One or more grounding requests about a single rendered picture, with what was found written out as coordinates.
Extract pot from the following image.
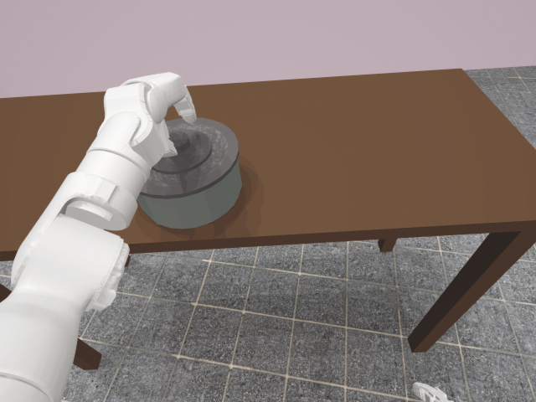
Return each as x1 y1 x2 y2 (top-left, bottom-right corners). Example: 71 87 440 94
137 159 242 229

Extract left robot hand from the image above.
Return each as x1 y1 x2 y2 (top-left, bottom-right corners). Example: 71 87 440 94
120 72 197 157

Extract lid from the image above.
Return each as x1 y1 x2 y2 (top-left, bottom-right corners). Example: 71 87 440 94
140 117 239 199

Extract knob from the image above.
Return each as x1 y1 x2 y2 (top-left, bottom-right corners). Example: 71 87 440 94
168 131 190 153

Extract table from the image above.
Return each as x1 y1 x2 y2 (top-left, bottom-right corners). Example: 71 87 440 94
0 69 536 370

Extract right robot hand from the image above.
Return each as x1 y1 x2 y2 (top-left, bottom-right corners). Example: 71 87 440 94
413 383 454 402

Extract left robot upper arm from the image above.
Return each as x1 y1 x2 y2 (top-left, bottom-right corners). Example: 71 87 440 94
0 214 130 402

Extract left robot forearm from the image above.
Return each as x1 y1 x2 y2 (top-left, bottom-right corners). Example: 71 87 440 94
11 79 168 288

